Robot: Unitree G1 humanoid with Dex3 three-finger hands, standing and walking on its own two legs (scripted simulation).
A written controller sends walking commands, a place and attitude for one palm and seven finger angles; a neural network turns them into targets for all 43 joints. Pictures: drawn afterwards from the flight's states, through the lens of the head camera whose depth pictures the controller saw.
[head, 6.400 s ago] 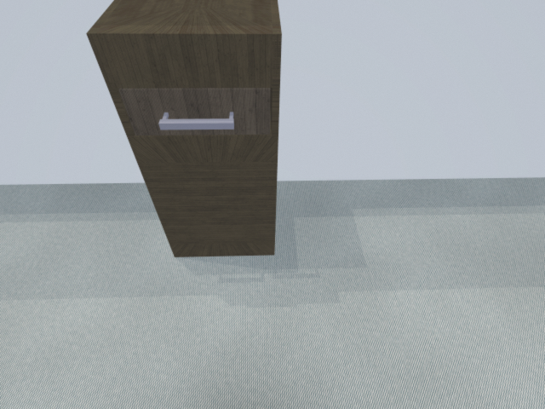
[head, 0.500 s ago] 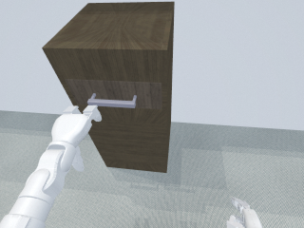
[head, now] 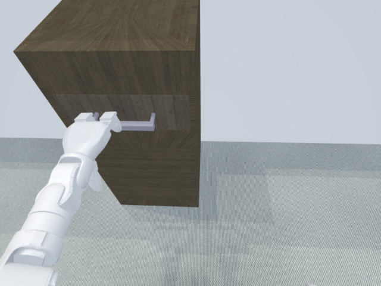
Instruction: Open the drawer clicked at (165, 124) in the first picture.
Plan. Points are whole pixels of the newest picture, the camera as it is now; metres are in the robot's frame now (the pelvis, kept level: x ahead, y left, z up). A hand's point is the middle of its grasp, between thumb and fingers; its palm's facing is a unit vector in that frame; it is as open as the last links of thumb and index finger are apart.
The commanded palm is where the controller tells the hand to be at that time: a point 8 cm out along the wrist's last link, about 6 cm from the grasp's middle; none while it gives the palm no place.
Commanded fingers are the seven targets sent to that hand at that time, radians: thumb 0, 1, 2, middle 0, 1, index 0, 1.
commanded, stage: move the hooked fingers above the handle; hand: left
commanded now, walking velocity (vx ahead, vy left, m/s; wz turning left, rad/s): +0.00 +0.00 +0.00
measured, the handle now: (122, 120) +0.55 +0.25 -0.03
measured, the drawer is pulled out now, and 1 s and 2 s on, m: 0.00 0.00 0.00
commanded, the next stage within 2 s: lower the fingers behind the handle in 1.54 s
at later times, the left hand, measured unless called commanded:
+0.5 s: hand (106, 136) +0.44 +0.24 +0.04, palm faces -0.06 -0.02 -1.00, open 13.9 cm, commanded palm +0.44 +0.24 +0.09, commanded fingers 0.00 -0.50 0.30 -0.30 -1.20 -0.30 -1.20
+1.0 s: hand (116, 122) +0.50 +0.24 +0.02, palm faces -0.06 -0.03 -1.00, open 13.9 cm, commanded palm +0.48 +0.24 +0.08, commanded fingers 0.00 -0.50 0.30 -0.30 -1.20 -0.30 -1.20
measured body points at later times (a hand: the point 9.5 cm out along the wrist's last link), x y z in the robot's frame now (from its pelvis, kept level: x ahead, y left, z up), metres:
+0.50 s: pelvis +0.00 +0.01 -0.01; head +0.07 +0.00 +0.44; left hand +0.44 +0.24 +0.09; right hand +0.05 -0.27 -0.14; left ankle +0.01 +0.11 -0.72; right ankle -0.02 -0.11 -0.72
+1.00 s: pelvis +0.00 +0.01 -0.02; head +0.10 +0.01 +0.42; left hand +0.50 +0.23 +0.08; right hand -0.04 -0.26 -0.14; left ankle +0.01 +0.11 -0.72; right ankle -0.02 -0.11 -0.72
